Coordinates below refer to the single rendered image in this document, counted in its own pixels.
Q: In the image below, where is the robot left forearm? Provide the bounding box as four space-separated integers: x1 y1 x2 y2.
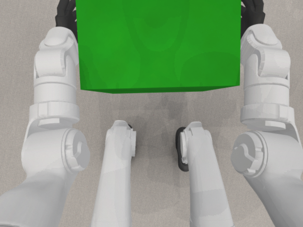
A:
21 26 80 168

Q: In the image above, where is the right robot upper arm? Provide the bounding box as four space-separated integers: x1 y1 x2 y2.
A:
230 130 303 227

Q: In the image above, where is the carton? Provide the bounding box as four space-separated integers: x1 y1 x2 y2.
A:
76 0 241 94

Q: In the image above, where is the robot right forearm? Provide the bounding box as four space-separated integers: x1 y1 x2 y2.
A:
240 24 302 147

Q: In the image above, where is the left robot upper arm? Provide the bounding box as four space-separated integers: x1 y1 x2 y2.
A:
0 128 90 227

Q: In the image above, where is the right robot hand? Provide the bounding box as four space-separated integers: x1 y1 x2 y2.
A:
241 0 265 38

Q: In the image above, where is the robot left shin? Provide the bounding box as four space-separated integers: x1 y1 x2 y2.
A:
105 120 131 143

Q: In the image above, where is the left robot thigh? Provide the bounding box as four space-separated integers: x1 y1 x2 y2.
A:
89 126 136 227

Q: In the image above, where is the left robot hand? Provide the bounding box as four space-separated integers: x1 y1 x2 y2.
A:
55 0 78 43

